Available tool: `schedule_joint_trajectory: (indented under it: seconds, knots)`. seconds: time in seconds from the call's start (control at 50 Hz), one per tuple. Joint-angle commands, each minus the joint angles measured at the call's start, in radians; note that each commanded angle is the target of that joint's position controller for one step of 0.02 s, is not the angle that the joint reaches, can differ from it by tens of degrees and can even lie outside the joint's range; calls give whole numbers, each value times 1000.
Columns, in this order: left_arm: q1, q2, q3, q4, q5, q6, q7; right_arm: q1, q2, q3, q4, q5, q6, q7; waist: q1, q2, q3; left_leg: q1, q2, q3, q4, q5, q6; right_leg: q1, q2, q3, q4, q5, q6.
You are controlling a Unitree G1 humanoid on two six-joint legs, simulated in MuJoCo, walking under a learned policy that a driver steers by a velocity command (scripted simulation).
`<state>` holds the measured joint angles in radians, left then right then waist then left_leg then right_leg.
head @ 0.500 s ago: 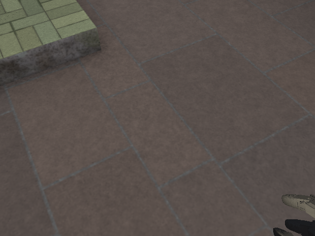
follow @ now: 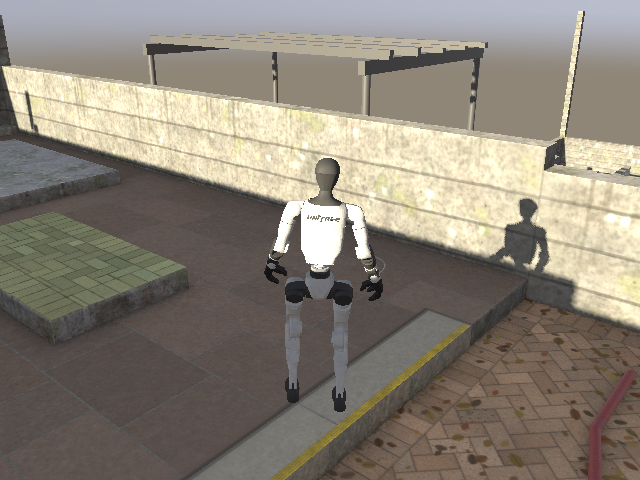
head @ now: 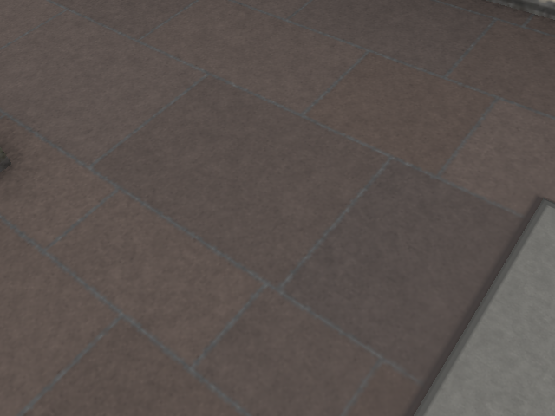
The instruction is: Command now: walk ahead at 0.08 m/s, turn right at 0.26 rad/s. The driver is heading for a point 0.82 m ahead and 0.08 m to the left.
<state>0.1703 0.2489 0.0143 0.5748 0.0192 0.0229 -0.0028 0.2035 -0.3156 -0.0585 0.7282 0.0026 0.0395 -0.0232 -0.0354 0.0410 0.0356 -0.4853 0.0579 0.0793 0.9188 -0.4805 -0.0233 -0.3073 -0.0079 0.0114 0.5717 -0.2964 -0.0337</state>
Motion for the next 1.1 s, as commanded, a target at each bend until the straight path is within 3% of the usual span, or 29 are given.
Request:
schedule_joint_trajectory:
  seconds: [0.02,0.06,0.08,0.16,0.34,0.42,0.44,0.46,0.48,0.5,0.52,0.54,0.56,0.6,0.64,0.7,0.74,0.76,0.82,0.86,0.88,0.9,0.92,0.94,0.96,0.98,1.0,1.06,1.1]
  knots:
    - [-16,142,47,-64,-17,-47,6,-2,-80,-23,-57,-14,0,-2,40,-183,-133,-162,5,-81,205,97,-24,161,-235,256,-276,126,-191]
    - [71,144,44,-20,-24,-61,4,4,-93,-33,-58,11,-25,22,49,-215,-106,-217,3,-71,201,204,-11,191,-224,339,-378,-311,-185]
    - [82,152,46,-13,-19,-73,4,-37,-98,-35,-74,24,-40,27,57,-211,-66,-266,10,-85,165,240,0,211,-240,377,-414,-370,-187]
    - [124,162,54,16,-15,-115,5,-102,-58,-21,-86,18,-89,45,72,-179,-20,-280,20,-99,-35,326,30,266,-244,331,-447,-247,-178]
    - [170,225,73,60,-53,-118,-16,-178,-30,21,-132,36,-130,71,104,-165,41,-97,24,-50,-301,272,59,155,-273,262,-447,-212,-188]
    - [154,212,67,70,-47,-103,-24,-43,-72,17,-103,33,-139,63,14,-132,-3,163,-12,5,-398,263,107,89,-240,189,-335,-110,-158]
    - [141,177,52,66,-31,-104,-26,122,-117,-6,-54,30,-136,53,-62,-97,-94,396,-26,5,-378,243,118,3,-180,123,-149,63,-134]
    - [86,111,29,32,-10,-112,-25,344,-201,-34,-8,19,-132,42,-165,65,-204,659,124,-198,-417,104,154,-193,-87,27,262,112,-80]
    - [127,42,8,-30,-37,-139,-17,391,-268,-41,-19,-3,-133,48,-124,345,-278,853,291,-705,-605,-312,272,-528,52,43,622,-187,-13]
    - [87,120,24,-21,-65,-153,-18,334,-184,-23,-43,2,-137,51,-125,190,-214,809,323,-830,-686,-452,289,-681,22,128,802,-152,-14]
    - [33,137,29,-33,-80,-159,-24,306,-148,-12,-47,1,-137,48,-107,115,-115,746,322,-718,-671,-343,280,-771,-29,106,861,-70,-26]
    - [25,121,20,-24,-67,-159,-21,283,-119,-2,-50,-6,-135,47,-81,40,-79,677,283,-609,-670,-224,277,-763,-80,72,847,0,-25]
    - [17,106,19,-23,-45,-158,-17,253,-90,8,-47,-13,-132,50,-48,2,-35,577,236,-536,-688,-138,267,-725,-108,71,801,61,-21]
    - [44,81,18,-11,-53,-140,-27,215,-24,30,-38,-21,-134,54,18,49,18,430,175,-431,-725,-40,249,-665,-135,66,784,135,-5]
    - [30,61,12,-5,-51,-119,-27,220,-29,31,-14,-13,-142,51,40,27,66,357,146,-344,-764,84,237,-681,-140,52,746,201,10]
    - [-108,59,8,-44,-16,-134,-30,211,-34,35,20,-15,-140,20,30,-12,121,254,68,-133,-766,771,161,-518,-78,-37,418,360,38]
    - [-224,2,-7,-61,-14,-147,-47,314,-22,43,75,-4,-137,1,-29,-14,59,259,31,-71,-799,937,99,-302,0,-121,220,519,26]
    - [-237,-14,-11,-67,-28,-155,-62,334,-65,36,89,5,-136,-7,-25,30,80,295,51,-61,-775,1002,92,-278,12,-111,111,539,20]
    - [-262,58,22,-72,-24,-169,-81,380,-110,21,128,14,-111,-24,-10,81,26,516,76,-78,-673,1142,67,-197,109,-121,-67,526,-20]
    - [-15,122,52,3,-27,-163,-71,336,-136,9,127,-12,-94,-29,122,144,-100,580,94,-90,-418,1320,42,17,130,-85,-76,514,-55]
    - [171,140,61,57,-24,-153,-55,247,-137,8,101,-18,-87,-22,234,147,-177,523,72,-66,-195,1290,21,204,53,-26,-162,648,-95]
    - [291,215,65,97,23,-141,-37,269,-31,31,47,-43,-90,-11,206,-77,-360,231,-37,-64,214,597,5,606,-185,178,31,1094,-176]
    - [274,177,44,100,48,-149,-42,518,86,68,95,-11,-96,10,88,-287,-590,-59,-184,-268,602,-211,-45,894,-476,611,56,1302,-424]
    - [220,138,53,78,23,-135,-38,484,-46,39,119,13,-100,24,134,-142,-638,-41,-131,-350,632,-128,-23,773,-411,591,-44,1103,-405]
    - [95,109,45,60,0,-124,-33,334,-83,25,61,26,-93,21,102,-101,-450,-75,-71,-282,557,-74,-19,589,-347,443,-99,942,-355]
    - [8,65,29,67,-18,-120,-29,242,-82,20,32,15,-88,11,56,-3,-273,-89,-32,-227,458,-30,-24,369,-284,341,-169,837,-306]
    - [-32,44,20,70,-13,-125,-26,214,-80,13,24,8,-74,2,24,1,-197,-45,-5,-212,392,3,-29,212,-250,285,-215,781,-283]
    - [-94,70,28,107,19,-126,-35,277,6,25,36,-1,-42,-9,-53,-81,-127,177,26,-169,164,48,-53,-119,-178,140,-305,735,-260]
    - [-94,89,35,132,23,-123,-31,244,27,34,29,-12,-39,-18,-45,-113,-152,218,29,-147,11,99,-60,-131,-160,86,-299,768,-253]
